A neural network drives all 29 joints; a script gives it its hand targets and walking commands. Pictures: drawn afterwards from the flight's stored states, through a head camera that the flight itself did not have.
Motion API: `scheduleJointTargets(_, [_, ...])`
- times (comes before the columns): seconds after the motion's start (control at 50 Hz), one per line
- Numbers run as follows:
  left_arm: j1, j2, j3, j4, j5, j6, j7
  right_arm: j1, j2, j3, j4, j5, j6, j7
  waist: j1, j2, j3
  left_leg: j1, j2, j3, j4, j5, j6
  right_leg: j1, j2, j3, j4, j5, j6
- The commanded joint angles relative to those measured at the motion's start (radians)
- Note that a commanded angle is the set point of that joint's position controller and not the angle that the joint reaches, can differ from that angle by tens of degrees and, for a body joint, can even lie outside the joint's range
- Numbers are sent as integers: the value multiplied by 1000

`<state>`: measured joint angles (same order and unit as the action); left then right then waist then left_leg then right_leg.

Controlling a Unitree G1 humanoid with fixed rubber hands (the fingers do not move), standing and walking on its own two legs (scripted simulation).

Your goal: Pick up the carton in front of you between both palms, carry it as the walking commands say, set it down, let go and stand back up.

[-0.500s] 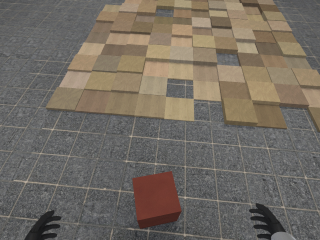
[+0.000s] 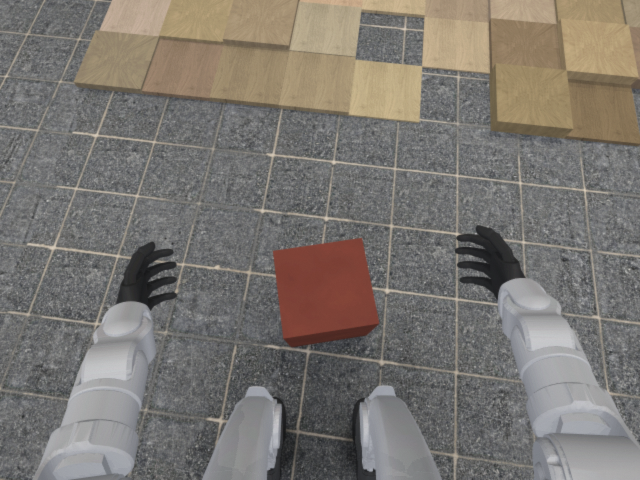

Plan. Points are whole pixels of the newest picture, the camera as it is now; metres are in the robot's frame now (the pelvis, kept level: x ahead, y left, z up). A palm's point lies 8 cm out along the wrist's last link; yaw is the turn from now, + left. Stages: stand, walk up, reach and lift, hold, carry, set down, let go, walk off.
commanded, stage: reach and lift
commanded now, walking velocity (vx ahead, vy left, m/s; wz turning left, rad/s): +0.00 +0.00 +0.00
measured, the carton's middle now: (323, 296) +0.44 -0.01 -0.57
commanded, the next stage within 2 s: none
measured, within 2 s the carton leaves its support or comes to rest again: neither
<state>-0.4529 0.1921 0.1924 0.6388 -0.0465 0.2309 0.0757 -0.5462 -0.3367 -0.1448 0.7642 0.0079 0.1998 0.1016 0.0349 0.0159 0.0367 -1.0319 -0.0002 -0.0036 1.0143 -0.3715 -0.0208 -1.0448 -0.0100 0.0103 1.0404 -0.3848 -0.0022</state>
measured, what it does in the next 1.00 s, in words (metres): lowers itself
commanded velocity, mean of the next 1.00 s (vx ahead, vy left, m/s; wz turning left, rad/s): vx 0.00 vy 0.00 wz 0.00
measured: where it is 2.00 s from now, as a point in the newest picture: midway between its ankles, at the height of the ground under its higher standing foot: (318, 459)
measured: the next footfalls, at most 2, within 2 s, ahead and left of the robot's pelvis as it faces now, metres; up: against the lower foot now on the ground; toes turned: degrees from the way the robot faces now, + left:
none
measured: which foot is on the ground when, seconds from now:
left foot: down 0.00-1.00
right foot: down 0.00-1.00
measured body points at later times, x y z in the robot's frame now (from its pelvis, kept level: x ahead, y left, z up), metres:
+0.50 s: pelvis -0.03 -0.01 -0.08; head +0.27 -0.03 +0.26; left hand +0.44 +0.18 -0.20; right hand +0.49 -0.20 -0.21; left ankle +0.06 +0.13 -0.66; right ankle +0.05 -0.12 -0.66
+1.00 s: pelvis -0.06 +0.00 -0.27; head +0.28 -0.02 +0.02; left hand +0.43 +0.19 -0.43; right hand +0.48 -0.20 -0.43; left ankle +0.05 +0.13 -0.66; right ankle +0.05 -0.12 -0.66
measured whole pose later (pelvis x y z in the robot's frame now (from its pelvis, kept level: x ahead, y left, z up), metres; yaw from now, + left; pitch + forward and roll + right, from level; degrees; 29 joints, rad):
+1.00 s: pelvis -0.06 +0.00 -0.27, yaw +2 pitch +44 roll +3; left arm -1.08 0.17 0.23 0.87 -0.18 0.06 0.17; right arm -1.25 -0.43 -0.05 1.04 0.17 0.07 -0.05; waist 0.06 0.03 0.10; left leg -2.20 -0.01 0.00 1.95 -0.52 -0.04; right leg -2.23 0.00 0.03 1.98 -0.52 -0.01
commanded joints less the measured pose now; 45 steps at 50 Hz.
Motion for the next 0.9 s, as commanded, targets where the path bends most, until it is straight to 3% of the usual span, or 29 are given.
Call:
scheduleJointTargets(0.0, [-278, 68, 69, -91, 0, -47, 7, -324, -138, -46, -49, -27, -20, -23, 2, -83, -703, 189, -52, 16, -33, 349, -17, 197, 52, 2, -74, 296, 34])
scheduleJointTargets(0.04, [-285, 79, 87, -2, 18, -54, 35, -326, -102, -3, 40, 28, -5, -10, 72, -54, -734, 170, -44, 4, -54, 252, -20, 198, 71, 7, -49, 199, 26])
scheduleJointTargets(0.06, [-396, 78, 67, -77, -7, -52, 38, -466, -132, -40, -23, 8, -26, 5, 8, -70, -807, 107, -54, 10, -39, 188, -26, 217, 53, -9, -34, 158, 25])
scheduleJointTargets(0.08, [-455, 105, 119, -14, 15, -41, 42, -519, -143, -10, 65, 39, -22, -4, 81, -80, -797, 52, -55, 29, -24, 119, -26, 249, 46, 43, -54, 95, 19])
scheduleJointTargets(0.1, [-481, 65, 88, 70, 9, -49, 42, -557, -120, -3, 27, 20, -33, -16, -21, -123, -724, 22, -64, 22, -29, 155, -23, 147, 63, -6, -70, 147, 37])
scheduleJointTargets(0.16, [-554, 58, 146, 42, 34, -70, 54, -682, -126, -33, 67, 14, -43, -13, 77, -91, -874, -54, -59, 59, -18, 134, -37, 211, 68, 16, -30, 121, 36])
scheduleJointTargets(0.18, [-622, 42, 109, 27, 23, -72, 56, -733, -190, -68, 94, 18, -53, -11, 18, -42, -920, -41, -60, 42, -5, 84, -36, 203, 54, 21, -32, 94, 18])
scheduleJointTargets(0.2, [-632, 67, 161, 87, 21, -85, 61, -762, -145, -59, 131, -1, -45, -18, 43, -140, -855, -72, -69, 55, 6, 119, -22, 132, 65, 15, -41, 97, 36])
scheduleJointTargets(0.26, [-707, 88, 205, 77, 52, -106, 62, -818, -130, -72, 102, -14, -64, -37, 52, -182, -994, -181, -57, 53, 47, 161, -22, 219, 58, 41, 8, 173, 51])
scheduleJointTargets(0.32, [-612, -58, 168, 122, 39, -139, 43, -755, -87, -74, 237, -26, -69, -35, 53, -161, -898, -224, -72, 49, 90, 200, -21, 79, 57, 28, 34, 264, 45])
scheduleJointTargets(0.34, [-626, -32, 214, 153, 62, -131, 45, -752, -78, -105, 181, -68, -85, -36, 7, -118, -922, -262, -83, 70, 128, 166, -34, 104, 60, 46, 67, 240, 37])
scheduleJointTargets(0.38, [-603, -34, 226, 101, 116, -165, 32, -767, -22, -98, 136, -40, -108, -47, 102, -105, -966, -289, -89, 106, 127, 214, -45, 50, 65, 29, 83, 279, 37])
scheduleJointTargets(0.4, [-650, 5, 258, 9, 165, -185, 39, -724, -50, -127, 164, -78, -113, -53, 61, -44, -1023, -359, -92, 129, 172, 217, -62, 48, 75, 68, 99, 332, 15])
scheduleJointTargets(0.42, [-592, -29, 252, 93, 112, -192, 33, -730, 8, -94, 158, -59, -117, -62, 57, -205, -1007, -367, -82, 67, 201, 253, -19, 20, 63, 39, 161, 401, 54])
scheduleJointTargets(0.44, [-609, -37, 230, -33, 138, -204, 39, -715, -59, -158, 164, -60, -122, -69, 56, -76, -1112, -322, -93, 99, 206, 250, -53, 37, 75, 26, 179, 397, 34])
scheduleJointTargets(0.48, [-596, -85, 194, 7, 96, -190, 38, -698, -62, -155, 108, -82, -141, -80, -8, -105, -1073, -370, -90, 84, 251, 256, -61, -53, 87, 16, 196, 380, 17])
scheduleJointTargets(0.5, [-612, -66, 174, 57, 83, -191, 33, -705, -33, -122, 142, -71, -139, -85, 37, -94, -1014, -320, -79, 64, 286, 297, -43, -180, 75, 12, 234, 330, 29])
scheduleJointTargets(0.54, [-641, -23, 212, -13, 72, -204, 49, -782, -81, -123, 50, -62, -153, -87, -5, -116, -1114, -441, -79, 69, 378, 297, -51, -139, 71, 13, 339, 393, 24])
scheduleJointTargets(0.56, [-563, -41, 189, 15, 38, -205, 49, -736, -50, -54, 114, -21, -142, -92, 72, -173, -1152, -441, -94, 104, 358, 283, -53, -113, 79, 3, 346, 399, 31])
scheduleJointTargets(0.58, [-547, -34, 149, 104, 34, -195, 51, -718, -84, -82, 153, -12, -134, -92, 4, -90, -1054, -529, -82, 88, 413, 248, -58, -172, 79, 1, 390, 355, 23])
scheduleJointTargets(0.6, [-594, -43, 169, 64, 9, -192, 57, -721, -96, -79, 112, -17, -150, -94, 9, -170, -1033, -506, -84, 79, 447, 258, -54, -285, 78, -27, 412, 287, 33])
scheduleJointTargets(0.62, [-591, -24, 174, 88, 20, -196, 59, -727, -68, -52, 95, 5, -156, -99, 53, -130, -1065, -483, -78, 74, 463, 324, -41, -302, 78, -20, 448, 330, 31])
scheduleJointTargets(0.68, [-584, 18, 133, 107, 4, -203, 64, -703, -109, -34, 180, 32, -157, -110, 38, -63, -1021, -503, -83, 69, 533, 283, -41, -465, 71, -8, 506, 244, 22])
scheduleJointTargets(0.72, [-648, -26, 72, 100, -61, -210, 62, -723, -99, -3, 134, 58, -171, -104, -25, -71, -1103, -518, -68, 60, 611, 272, -47, -452, 75, -14, 570, 280, 19])
scheduleJointTargets(0.74, [-627, 48, 139, 31, -43, -215, 72, -772, -116, 50, 74, 104, -168, -118, 99, -132, -1157, -506, -63, 85, 649, 332, -39, -418, 51, 8, 612, 303, 21])
scheduleJointTargets(0.76, [-688, 21, 50, -29, -62, -207, 80, -804, -161, -8, 49, 112, -170, -120, 6, -48, -1222, -520, -77, 73, 658, 306, -54, -346, 63, -10, 644, 319, 6])
scheduleJointTargets(0.78, [-656, 48, 90, 39, -86, -205, 82, -789, -162, 43, 77, 96, -166, -134, 5, -190, -1274, -502, -71, 84, 683, 263, -37, -324, 54, -11, 637, 288, 24])
scheduleJointTargets(0.84, [-712, 20, 40, 60, -109, -195, 86, -860, -187, 35, 103, 137, -156, -147, 22, -52, -1050, -633, -57, 107, 727, 96, -54, -494, 44, -2, 660, 87, 8])
scheduleJointTargets(0.88, [-769, 46, 51, 64, -116, -188, 102, -893, -184, 85, 148, 154, -151, -137, 31, -134, -1092, -595, -50, 83, 741, 116, -37, -484, 46, -15, 701, 83, 20])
